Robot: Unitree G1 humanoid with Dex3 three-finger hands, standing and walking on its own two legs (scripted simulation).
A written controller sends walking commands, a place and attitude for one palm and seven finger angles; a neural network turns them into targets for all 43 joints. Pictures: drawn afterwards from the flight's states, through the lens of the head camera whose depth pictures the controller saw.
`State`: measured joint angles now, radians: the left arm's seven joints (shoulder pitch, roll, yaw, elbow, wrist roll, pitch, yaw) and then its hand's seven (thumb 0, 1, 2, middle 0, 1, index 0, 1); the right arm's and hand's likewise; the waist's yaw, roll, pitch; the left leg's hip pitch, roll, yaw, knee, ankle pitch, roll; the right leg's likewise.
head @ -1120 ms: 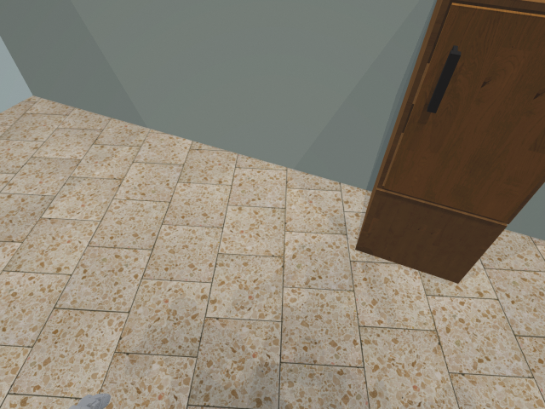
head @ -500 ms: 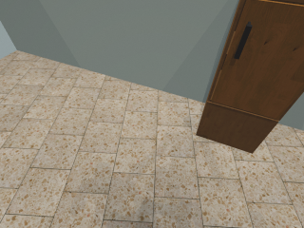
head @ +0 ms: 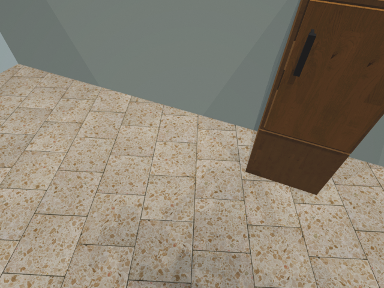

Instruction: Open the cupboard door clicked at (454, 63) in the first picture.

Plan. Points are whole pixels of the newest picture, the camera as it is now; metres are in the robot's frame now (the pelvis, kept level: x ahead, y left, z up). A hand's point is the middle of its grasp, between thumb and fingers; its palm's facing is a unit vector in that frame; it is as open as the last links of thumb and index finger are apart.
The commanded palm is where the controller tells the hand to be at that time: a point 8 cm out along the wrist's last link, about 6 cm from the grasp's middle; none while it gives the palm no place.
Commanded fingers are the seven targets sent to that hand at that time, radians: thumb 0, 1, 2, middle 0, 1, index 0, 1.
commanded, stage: look at it before walking up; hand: left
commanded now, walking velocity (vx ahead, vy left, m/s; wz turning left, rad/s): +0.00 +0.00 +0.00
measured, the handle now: (304, 53) +0.89 -0.37 +0.08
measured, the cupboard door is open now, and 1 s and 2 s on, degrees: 0 0 0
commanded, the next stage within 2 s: turn to face it in 0.42 s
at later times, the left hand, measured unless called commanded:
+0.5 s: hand out of the picture +0.08 +0.25 -0.16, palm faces -0.02 -0.94 -0.33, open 7.4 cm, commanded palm none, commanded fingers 0.00 0.90 0.90 -0.20 -0.30 -0.20 -0.30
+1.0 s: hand out of the picture +0.06 +0.18 -0.18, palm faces -0.13 -0.96 -0.23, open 7.4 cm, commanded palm none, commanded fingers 0.00 0.90 0.90 -0.20 -0.30 -0.20 -0.30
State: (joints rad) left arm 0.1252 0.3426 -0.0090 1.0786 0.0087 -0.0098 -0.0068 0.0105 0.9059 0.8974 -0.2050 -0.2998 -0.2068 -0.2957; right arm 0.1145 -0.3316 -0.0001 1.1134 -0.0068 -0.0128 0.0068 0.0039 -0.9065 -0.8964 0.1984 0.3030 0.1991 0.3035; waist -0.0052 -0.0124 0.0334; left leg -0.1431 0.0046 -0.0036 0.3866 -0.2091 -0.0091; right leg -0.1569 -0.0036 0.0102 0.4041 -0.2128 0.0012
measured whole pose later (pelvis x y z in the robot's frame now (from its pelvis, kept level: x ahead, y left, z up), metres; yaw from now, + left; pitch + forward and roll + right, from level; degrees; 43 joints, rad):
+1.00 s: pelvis -0.02 +0.00 -0.02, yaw -7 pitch +0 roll +0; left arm 0.20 0.21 0.02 0.96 0.02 0.04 0.00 0.01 0.91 0.90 -0.20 -0.30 -0.21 -0.30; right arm 0.16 -0.23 -0.04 1.01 0.00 0.05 -0.02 0.00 -0.91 -0.90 0.20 0.30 0.20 0.30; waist 0.00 0.00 0.09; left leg -0.33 0.04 0.05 0.77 -0.45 -0.02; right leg -0.34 0.06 0.12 0.60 -0.26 -0.02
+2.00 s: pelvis +0.07 -0.08 -0.02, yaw -23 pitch +0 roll -2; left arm 0.40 0.17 0.03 1.12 0.03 -0.03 0.00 0.01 0.92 0.90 -0.20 -0.30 -0.20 -0.30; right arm 0.17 -0.18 -0.06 1.01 -0.03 -0.01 0.01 0.00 -0.91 -0.90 0.19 0.30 0.19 0.30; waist 0.00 -0.02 0.04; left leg -0.53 0.12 0.14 0.81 -0.29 -0.03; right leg 0.03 0.08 -0.08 0.38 -0.42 -0.05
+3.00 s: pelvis +0.34 -0.33 -0.02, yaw -24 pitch -1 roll -1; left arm 0.32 0.11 0.01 1.11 0.01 -0.01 0.04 0.01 0.91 0.90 -0.20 -0.30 -0.20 -0.30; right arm 0.11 -0.13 -0.03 1.02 -0.01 -0.01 -0.02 0.00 -0.92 -0.90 0.19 0.30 0.19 0.30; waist 0.03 -0.02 0.05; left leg -0.34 0.05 0.13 0.59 -0.22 0.04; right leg -0.15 -0.01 -0.19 0.58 -0.38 -0.02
